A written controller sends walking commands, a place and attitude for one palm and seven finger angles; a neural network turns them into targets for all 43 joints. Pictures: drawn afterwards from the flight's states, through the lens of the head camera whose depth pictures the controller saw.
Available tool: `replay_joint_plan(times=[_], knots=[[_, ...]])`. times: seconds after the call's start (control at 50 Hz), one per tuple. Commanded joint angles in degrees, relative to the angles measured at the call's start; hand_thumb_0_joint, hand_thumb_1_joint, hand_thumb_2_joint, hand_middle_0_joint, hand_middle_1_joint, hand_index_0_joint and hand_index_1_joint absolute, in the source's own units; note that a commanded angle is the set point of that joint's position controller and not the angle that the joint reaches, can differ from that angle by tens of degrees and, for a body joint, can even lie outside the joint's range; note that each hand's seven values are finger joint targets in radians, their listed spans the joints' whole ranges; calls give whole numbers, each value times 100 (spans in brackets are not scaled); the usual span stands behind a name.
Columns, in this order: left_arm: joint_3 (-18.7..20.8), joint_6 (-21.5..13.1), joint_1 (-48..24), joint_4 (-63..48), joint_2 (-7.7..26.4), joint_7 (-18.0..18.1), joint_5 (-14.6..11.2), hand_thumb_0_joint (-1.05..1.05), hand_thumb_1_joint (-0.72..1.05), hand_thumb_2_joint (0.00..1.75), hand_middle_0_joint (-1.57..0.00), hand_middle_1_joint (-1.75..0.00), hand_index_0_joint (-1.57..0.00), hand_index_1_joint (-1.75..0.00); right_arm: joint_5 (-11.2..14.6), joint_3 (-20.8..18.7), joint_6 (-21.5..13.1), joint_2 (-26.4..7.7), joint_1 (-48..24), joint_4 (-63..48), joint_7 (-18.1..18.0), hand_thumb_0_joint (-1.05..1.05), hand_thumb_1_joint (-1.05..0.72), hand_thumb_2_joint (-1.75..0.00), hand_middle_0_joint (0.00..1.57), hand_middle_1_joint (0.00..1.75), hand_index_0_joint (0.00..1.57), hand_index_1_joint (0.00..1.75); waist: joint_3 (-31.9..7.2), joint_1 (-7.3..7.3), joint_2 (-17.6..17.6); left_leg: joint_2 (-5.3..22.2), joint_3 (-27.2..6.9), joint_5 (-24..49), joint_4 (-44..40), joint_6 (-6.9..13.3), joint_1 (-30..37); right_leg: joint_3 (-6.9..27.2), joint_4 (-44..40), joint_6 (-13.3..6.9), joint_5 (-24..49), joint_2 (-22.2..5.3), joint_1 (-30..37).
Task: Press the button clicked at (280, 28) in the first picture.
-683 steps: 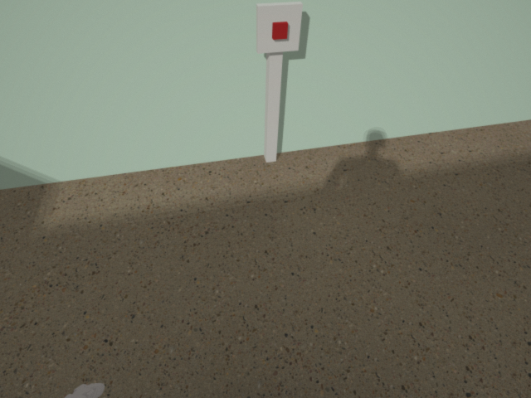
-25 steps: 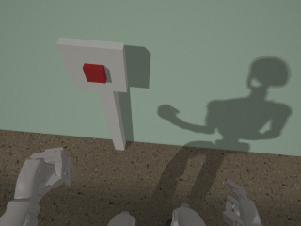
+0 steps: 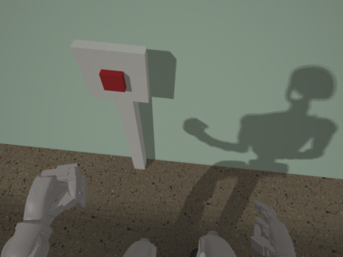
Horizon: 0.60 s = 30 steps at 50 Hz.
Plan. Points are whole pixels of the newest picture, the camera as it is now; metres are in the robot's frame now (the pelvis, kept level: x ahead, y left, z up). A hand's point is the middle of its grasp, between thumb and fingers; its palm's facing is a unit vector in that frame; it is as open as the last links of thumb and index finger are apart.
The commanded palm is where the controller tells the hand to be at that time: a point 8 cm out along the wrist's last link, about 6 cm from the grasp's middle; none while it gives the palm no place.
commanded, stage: aim a knuckle at the button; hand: left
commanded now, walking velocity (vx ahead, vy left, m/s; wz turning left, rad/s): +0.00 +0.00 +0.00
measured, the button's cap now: (113, 80) +0.54 +0.20 +0.05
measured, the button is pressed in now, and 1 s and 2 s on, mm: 0 0 0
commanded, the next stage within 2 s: press the button with the knuckle in 1.78 s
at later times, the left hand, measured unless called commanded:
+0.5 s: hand (104, 149) +0.34 +0.18 +0.03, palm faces -0.05 -1.00 -0.05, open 3.1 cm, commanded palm +0.33 +0.23 +0.04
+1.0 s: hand (122, 116) +0.44 +0.16 +0.02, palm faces -0.04 -1.00 -0.04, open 3.1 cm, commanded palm +0.42 +0.21 +0.02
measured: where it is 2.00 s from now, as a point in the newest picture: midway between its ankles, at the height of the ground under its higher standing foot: outside the picture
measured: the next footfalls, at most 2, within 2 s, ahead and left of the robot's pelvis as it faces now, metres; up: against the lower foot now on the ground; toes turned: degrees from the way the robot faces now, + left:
none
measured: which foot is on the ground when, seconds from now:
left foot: down 0.00-1.00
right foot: down 0.00-1.00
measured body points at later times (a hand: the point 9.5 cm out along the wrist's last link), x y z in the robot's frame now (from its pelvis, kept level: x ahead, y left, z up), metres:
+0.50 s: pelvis +0.00 +0.00 +0.00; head +0.10 +0.01 +0.44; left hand +0.34 +0.24 +0.04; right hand +0.13 -0.25 -0.10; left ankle -0.03 +0.09 -0.66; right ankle +0.05 -0.12 -0.66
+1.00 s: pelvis -0.01 +0.00 -0.01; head +0.13 +0.00 +0.42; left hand +0.44 +0.22 +0.03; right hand +0.07 -0.27 -0.13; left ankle -0.03 +0.09 -0.66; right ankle +0.05 -0.12 -0.66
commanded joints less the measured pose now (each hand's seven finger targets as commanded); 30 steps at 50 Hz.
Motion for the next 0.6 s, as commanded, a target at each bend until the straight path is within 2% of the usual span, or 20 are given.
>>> replay_joint_plan(times=[0.0, 0.02, 0.06, 0.12, 0.18, 0.2, 0.26, 0.28, 0.3, 0.32, 0.34, 0.36, 0.38, 0.4, 0.44, 0.46, 0.48, 0.52, 0.56, 0.58], knots=[[294, -346, -1166, -940, 770, 23, -61, 0, 90, 90, -130, -150, -130, -150, 33, -347, -345, -896, -8, -693, -97, 0, -90, -90, 20, 30, 20, 30, -1460, -167, 389, -69, -337, 2167, -1107, -288, 139, 460, -487, -97, 725, 293, 1481], [311, -308, -1296, -897, 844, 15, -53, 0, 90, 90, -130, -150, -130, -150, 34, -347, -338, -914, 9, -690, -99, 0, -90, -90, 20, 30, 20, 30, -1540, -171, 283, -58, -352, 2282, -1093, -290, 142, 455, -439, -109, 824, 313, 1546], [215, -218, -1297, -857, 752, 5, -9, 0, 90, 90, -130, -150, -130, -150, 39, -351, -321, -894, 51, -710, -73, 0, -90, -90, 20, 30, 20, 30, -1767, -118, 389, -57, -346, 2606, -1139, -324, 313, 445, -426, -98, 1075, 291, 1651], [324, -77, -1552, -551, 842, 102, 10, 0, 90, 90, -130, -150, -130, -150, 32, -346, -235, -907, 55, -685, -56, 0, -90, -90, 20, 30, 20, 30, -1678, -131, 146, -49, -331, 2597, -1145, -301, 155, 442, -438, -95, 1157, 305, 1709], [303, -42, -1972, -329, 783, 235, 94, 0, 90, 90, -130, -150, -130, -150, 42, -341, -162, -884, 35, -674, -42, 0, -90, -90, 20, 30, 20, 30, -1572, -130, 253, -50, -303, 2420, -1222, -322, 120, 453, -469, -82, 999, 281, 1600], [256, -53, -2307, -274, 776, 289, 127, 0, 90, 90, -130, -150, -130, -150, 33, -334, -146, -898, 34, -653, -46, 0, -90, -90, 20, 30, 20, 30, -1542, -190, 224, -50, -307, 2323, -1218, -307, 77, 461, -477, -76, 940, 273, 1543], [366, -109, -2492, 46, 853, 379, 196, 0, 90, 90, -130, -150, -130, -150, 16, -355, -101, -895, 103, -600, -39, 0, -90, -90, 20, 30, 20, 30, -1756, -124, 222, -56, -256, 2329, -1202, -286, 52, 524, -462, -83, 1011, 262, 1674], [342, -122, -2645, 139, 864, 394, 226, 0, 90, 90, -130, -150, -130, -150, 18, -350, -77, -905, 120, -580, -35, 0, -90, -90, 20, 30, 20, 30, -1781, -152, 126, -52, -266, 2339, -1214, -284, 36, 524, -461, -79, 1043, 262, 1700], [261, -137, -2910, 190, 814, 394, 250, 0, 90, 90, -130, -150, -130, -150, 12, -349, -61, -898, 114, -553, -39, 0, -90, -90, 20, 30, 20, 30, -1794, -204, 201, -50, -244, 2302, -1195, -269, 45, 544, -465, -72, 1058, 258, 1663], [347, -151, -3043, 319, 909, 396, 245, 0, 90, 90, -130, -150, -130, -150, 4, -358, -41, -915, 149, -505, -45, 0, -90, -90, 20, 30, 20, 30, -1847, -229, 60, -48, -244, 2321, -1144, -244, -23, 566, -448, -76, 1119, 270, 1706], [466, -177, -3028, 438, 1034, 393, 275, 0, 90, 90, -130, -150, -130, -150, 10, -368, -14, -926, 192, -489, -42, 0, -90, -90, 20, 30, 20, 30, -1920, -166, 55, -37, -237, 2407, -1177, -254, -12, 584, -439, -79, 1211, 259, 1809], [330, -193, -3114, 451, 875, 373, 266, 0, 90, 90, -130, -150, -130, -150, 6, -361, 3, -901, 186, -486, -31, 0, -90, -90, 20, 30, 20, 30, -1990, -173, 213, -52, -217, 2505, -1188, -262, 53, 586, -434, -81, 1319, 255, 1831], [400, -213, -3209, 467, 993, 374, 283, 0, 90, 90, -130, -150, -130, -150, 10, -374, 24, -922, 219, -462, -29, 0, -90, -90, 20, 30, 20, 30, -2059, -156, 261, -24, -245, 2618, -1210, -292, 139, 569, -422, -86, 1332, 251, 1800], [296, -228, -3359, 497, 883, 375, 287, 0, 90, 90, -130, -150, -130, -150, 5, -378, 37, -903, 229, -425, -24, 0, -90, -90, 20, 30, 20, 30, -2061, -198, 334, -23, -227, 2738, -1196, -296, 209, 577, -432, -79, 1440, 248, 1782], [332, -239, -3466, 718, 912, 405, 298, 0, 90, 90, -130, -150, -130, -150, -3, -392, 81, -923, 312, -367, -9, 0, -90, -90, 20, 30, 20, 30, -2102, -224, 213, -5, -238, 2820, -1169, -292, 201, 575, -422, -75, 1502, 264, 1761], [308, -243, -3669, 916, 901, 426, 309, 0, 90, 90, -130, -150, -130, -150, 2, -384, 109, -930, 317, -316, -8, 0, -90, -90, 20, 30, 20, 30, -1948, -281, 88, -5, -242, 2664, -1176, -287, 82, 577, -440, -65, 1430, 262, 1712], [316, -268, -3942, 1015, 918, 444, 325, 0, 90, 90, -130, -150, -130, -150, 3, -391, 130, -937, 328, -261, -17, 0, -90, -90, 20, 30, 20, 30, -1925, -326, 88, -6, -223, 2517, -1150, -270, 30, 597, -444, -54, 1352, 259, 1643], [438, -314, -4242, 1223, 1081, 482, 369, 0, 90, 90, -130, -150, -130, -150, -14, -394, 178, -948, 377, -227, -30, 0, -90, -90, 20, 30, 20, 30, -1998, -307, 130, -21, -207, 2496, -1140, -252, -27, 626, -421, -74, 1393, 257, 1713], [570, -384, -4395, 1342, 1198, 487, 400, 0, 90, 90, -130, -150, -130, -150, -25, -411, 220, -941, 451, -181, -26, 0, -90, -90, 20, 30, 20, 30, -2247, -280, 116, -19, -189, 2661, -1114, -257, 38, 663, -387, -67, 1601, 246, 1851], [452, -392, -4454, 1456, 1074, 469, 412, 0, 90, 90, -130, -150, -130, -150, -27, -399, 239, -923, 447, -175, -16, 0, -90, -90, 20, 30, 20, 30, -2250, -285, 278, -30, -167, 2686, -1115, -260, 51, 678, -393, -69, 1616, 244, 1814]])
